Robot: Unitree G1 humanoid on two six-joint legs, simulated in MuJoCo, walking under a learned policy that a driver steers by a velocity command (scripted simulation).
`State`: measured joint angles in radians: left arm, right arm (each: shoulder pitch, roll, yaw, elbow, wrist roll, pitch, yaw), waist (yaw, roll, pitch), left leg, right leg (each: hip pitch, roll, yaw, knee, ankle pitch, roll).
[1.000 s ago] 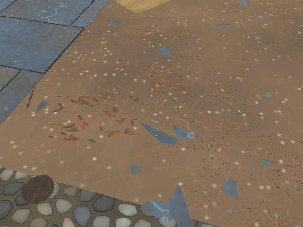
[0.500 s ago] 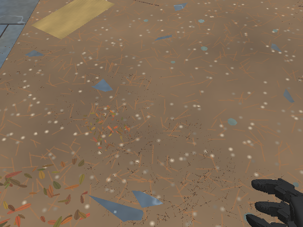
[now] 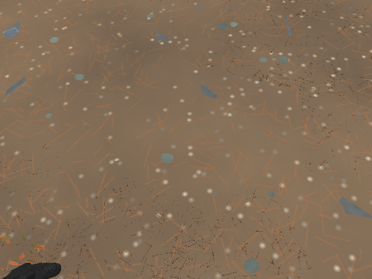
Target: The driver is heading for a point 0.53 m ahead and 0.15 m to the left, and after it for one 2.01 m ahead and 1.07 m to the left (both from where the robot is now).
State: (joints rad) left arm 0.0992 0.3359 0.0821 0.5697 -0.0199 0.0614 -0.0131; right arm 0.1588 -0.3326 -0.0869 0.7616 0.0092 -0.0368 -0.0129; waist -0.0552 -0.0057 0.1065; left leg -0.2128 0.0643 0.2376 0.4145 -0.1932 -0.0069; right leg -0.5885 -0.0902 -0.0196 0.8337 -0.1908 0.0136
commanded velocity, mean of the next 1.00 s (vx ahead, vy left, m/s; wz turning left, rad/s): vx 0.57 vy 0.00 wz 0.50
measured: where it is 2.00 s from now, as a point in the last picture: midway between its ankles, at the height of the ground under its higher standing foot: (121, 220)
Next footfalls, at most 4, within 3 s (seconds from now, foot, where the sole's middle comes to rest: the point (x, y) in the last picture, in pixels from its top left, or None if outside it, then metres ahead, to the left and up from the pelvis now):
0.08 right None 0.13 -0.13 -0.77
0.68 left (130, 273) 0.45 0.23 -0.77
1.12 right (115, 190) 0.78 0.30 -0.77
1.48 left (93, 249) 0.54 0.37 -0.77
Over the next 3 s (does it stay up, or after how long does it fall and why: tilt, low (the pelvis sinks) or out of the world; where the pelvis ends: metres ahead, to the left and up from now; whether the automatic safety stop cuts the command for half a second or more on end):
stays up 0.82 0.39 -0.04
